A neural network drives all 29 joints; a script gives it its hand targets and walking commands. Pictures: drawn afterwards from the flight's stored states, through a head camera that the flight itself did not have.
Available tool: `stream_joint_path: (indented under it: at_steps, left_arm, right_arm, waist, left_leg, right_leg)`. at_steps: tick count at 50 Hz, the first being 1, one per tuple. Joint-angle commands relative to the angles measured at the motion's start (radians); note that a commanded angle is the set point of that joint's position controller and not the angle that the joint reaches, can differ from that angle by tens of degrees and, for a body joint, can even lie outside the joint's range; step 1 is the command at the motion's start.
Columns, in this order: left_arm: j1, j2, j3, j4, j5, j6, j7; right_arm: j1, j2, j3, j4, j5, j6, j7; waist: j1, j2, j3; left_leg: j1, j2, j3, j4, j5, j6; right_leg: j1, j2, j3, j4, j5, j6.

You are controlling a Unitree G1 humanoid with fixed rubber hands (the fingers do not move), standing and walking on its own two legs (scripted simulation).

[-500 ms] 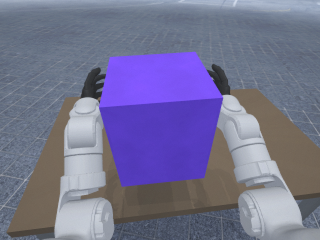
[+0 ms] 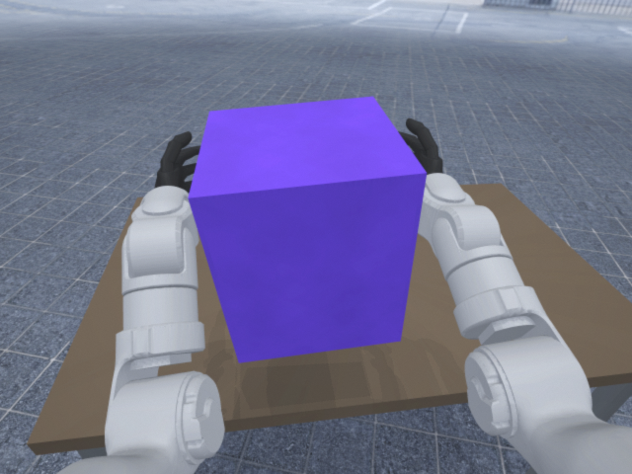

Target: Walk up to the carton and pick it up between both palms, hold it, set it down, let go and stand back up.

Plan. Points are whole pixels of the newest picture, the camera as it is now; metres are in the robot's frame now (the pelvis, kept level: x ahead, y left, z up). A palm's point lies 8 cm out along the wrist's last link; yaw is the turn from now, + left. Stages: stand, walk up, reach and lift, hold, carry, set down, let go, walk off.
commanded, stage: hold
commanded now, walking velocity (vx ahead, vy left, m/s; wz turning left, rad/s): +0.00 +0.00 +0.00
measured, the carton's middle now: (306, 228) +0.36 +0.01 +0.19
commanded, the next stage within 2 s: none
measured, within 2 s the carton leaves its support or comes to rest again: neither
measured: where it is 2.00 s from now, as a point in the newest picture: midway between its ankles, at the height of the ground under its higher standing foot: outside the picture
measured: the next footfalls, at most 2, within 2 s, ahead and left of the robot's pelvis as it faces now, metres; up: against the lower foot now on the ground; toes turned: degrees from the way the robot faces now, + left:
none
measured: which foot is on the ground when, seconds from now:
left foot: down 0.00-1.00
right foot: down 0.00-1.00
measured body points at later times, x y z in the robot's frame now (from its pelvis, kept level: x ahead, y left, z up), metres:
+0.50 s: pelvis +0.03 -0.01 +0.00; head -0.04 +0.02 +0.45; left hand +0.41 +0.15 +0.24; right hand +0.41 -0.16 +0.24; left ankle +0.07 +0.11 -0.74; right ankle +0.01 -0.14 -0.74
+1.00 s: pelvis +0.00 +0.00 +0.00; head -0.09 +0.03 +0.44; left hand +0.37 +0.17 +0.25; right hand +0.38 -0.14 +0.26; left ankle +0.07 +0.11 -0.75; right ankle +0.01 -0.14 -0.75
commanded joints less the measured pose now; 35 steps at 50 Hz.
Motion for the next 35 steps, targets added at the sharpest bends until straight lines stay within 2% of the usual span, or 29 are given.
stream_joint_path:
  at_steps: [1,4,7,8,9,14,16,19,24,28,29,32,33,35]
  left_arm:
    - [-0.865,-0.57,-0.48,0.027,-0.134,-0.111,-0.163]
    - [-0.868,-0.581,-0.499,-0.01,-0.149,-0.118,-0.154]
    - [-0.829,-0.574,-0.499,-0.026,-0.148,-0.111,-0.15]
    - [-0.816,-0.564,-0.494,-0.018,-0.145,-0.108,-0.149]
    - [-0.822,-0.582,-0.522,-0.069,-0.161,-0.109,-0.145]
    - [-0.764,-0.594,-0.583,-0.17,-0.19,-0.098,-0.131]
    - [-0.732,-0.608,-0.615,-0.233,-0.207,-0.09,-0.122]
    - [-0.669,-0.594,-0.606,-0.297,-0.203,-0.072,-0.12]
    - [-0.577,-0.561,-0.558,-0.304,-0.158,-0.02,-0.147]
    - [-0.61,-0.538,-0.566,-0.372,-0.157,-0.009,-0.161]
    - [-0.619,-0.538,-0.574,-0.382,-0.162,-0.011,-0.161]
    - [-0.638,-0.536,-0.569,-0.36,-0.163,-0.006,-0.165]
    - [-0.66,-0.541,-0.581,-0.361,-0.169,-0.009,-0.166]
    - [-0.691,-0.544,-0.575,-0.317,-0.166,-0.014,-0.165]
  right_arm:
    - [-0.805,0.573,0.195,-0.169,0.015,-0.068,0.143]
    - [-0.807,0.584,0.212,-0.186,0.031,-0.074,0.136]
    - [-0.802,0.59,0.246,-0.216,0.048,-0.07,0.131]
    - [-0.783,0.578,0.238,-0.197,0.05,-0.063,0.126]
    - [-0.78,0.589,0.261,-0.231,0.065,-0.067,0.124]
    - [-0.769,0.599,0.348,-0.361,0.13,-0.052,0.093]
    - [-0.74,0.592,0.38,-0.413,0.159,-0.042,0.078]
    - [-0.72,0.593,0.441,-0.505,0.198,-0.026,0.057]
    - [-0.658,0.558,0.459,-0.538,0.207,0.016,0.038]
    - [-0.667,0.572,0.47,-0.587,0.213,0.026,0.035]
    - [-0.681,0.577,0.479,-0.602,0.215,0.027,0.037]
    - [-0.692,0.576,0.454,-0.578,0.197,0.033,0.041]
    - [-0.702,0.574,0.444,-0.569,0.189,0.029,0.044]
    - [-0.738,0.579,0.419,-0.539,0.167,0.027,0.055]
  waist:
    - [-0.031,0.107,-0.256]
    - [-0.031,0.096,-0.277]
    - [-0.018,0.081,-0.297]
    - [-0.025,0.081,-0.269]
    - [-0.026,0.1,-0.327]
    - [-0.029,0.096,-0.411]
    - [-0.038,0.112,-0.451]
    - [-0.025,0.093,-0.483]
    - [-0.022,0.08,-0.394]
    - [-0.02,0.088,-0.422]
    - [-0.014,0.077,-0.43]
    - [-0.023,0.082,-0.392]
    - [-0.034,0.088,-0.393]
    - [-0.03,0.086,-0.374]
  left_leg:
    - [0.056,-0.037,-0.032,-0.163,-0.197,-0.011]
    - [0.102,-0.045,-0.031,-0.135,-0.116,-0.022]
    - [0.134,-0.052,-0.027,-0.119,-0.066,-0.025]
    - [0.138,-0.055,-0.026,-0.117,-0.047,-0.028]
    - [0.167,-0.058,-0.026,-0.099,0.014,-0.035]
    - [0.248,-0.066,-0.039,-0.029,0.23,-0.055]
    - [0.287,-0.068,-0.047,0.0,0.334,-0.071]
    - [0.312,-0.072,-0.052,0.021,0.431,-0.07]
    - [0.286,-0.082,-0.039,0.006,0.397,-0.061]
    - [0.278,-0.085,-0.03,0.007,0.392,-0.062]
    - [0.278,-0.084,-0.034,0.005,0.392,-0.057]
    - [0.27,-0.08,-0.033,-0.009,0.333,-0.054]
    - [0.263,-0.08,-0.03,-0.012,0.304,-0.056]
    - [0.251,-0.074,-0.03,-0.031,0.233,-0.048]
  right_leg:
    - [-0.123,0.074,-0.067,-0.066,-0.114,-0.017]
    - [-0.137,0.073,-0.063,-0.077,-0.089,-0.018]
    - [-0.131,0.075,-0.06,-0.086,-0.07,-0.016]
    - [-0.134,0.076,-0.061,-0.087,-0.059,-0.015]
    - [-0.121,0.079,-0.061,-0.077,-0.012,-0.014]
    - [-0.064,0.097,-0.055,-0.059,0.168,0.005]
    - [-0.04,0.103,-0.052,-0.048,0.255,0.011]
    - [0.01,0.106,-0.044,-0.038,0.383,0.025]
    - [0.033,0.096,-0.036,-0.037,0.423,0.036]
    - [0.052,0.091,-0.032,-0.026,0.447,0.038]
    - [0.055,0.093,-0.034,-0.027,0.438,0.039]
    - [0.017,0.088,-0.032,-0.037,0.36,0.031]
    - [0.012,0.088,-0.037,-0.039,0.329,0.029]
    - [-0.026,0.083,-0.04,-0.051,0.246,0.024]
